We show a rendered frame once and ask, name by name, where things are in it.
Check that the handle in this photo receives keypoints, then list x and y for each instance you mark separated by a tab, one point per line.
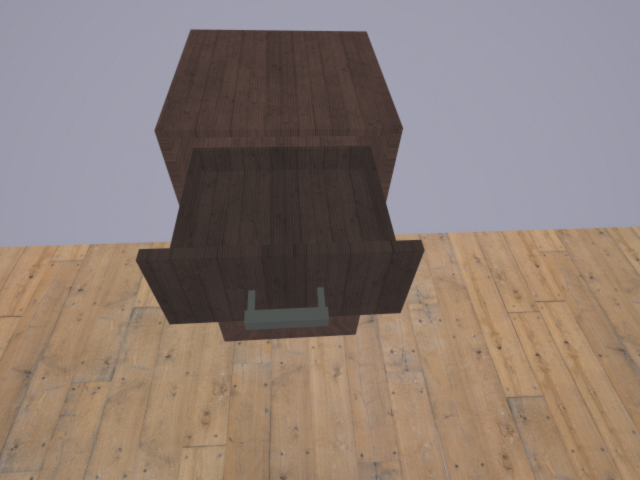
286	318

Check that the cabinet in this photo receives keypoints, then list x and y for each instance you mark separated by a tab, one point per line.
275	88

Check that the drawer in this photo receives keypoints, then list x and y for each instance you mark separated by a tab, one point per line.
281	221

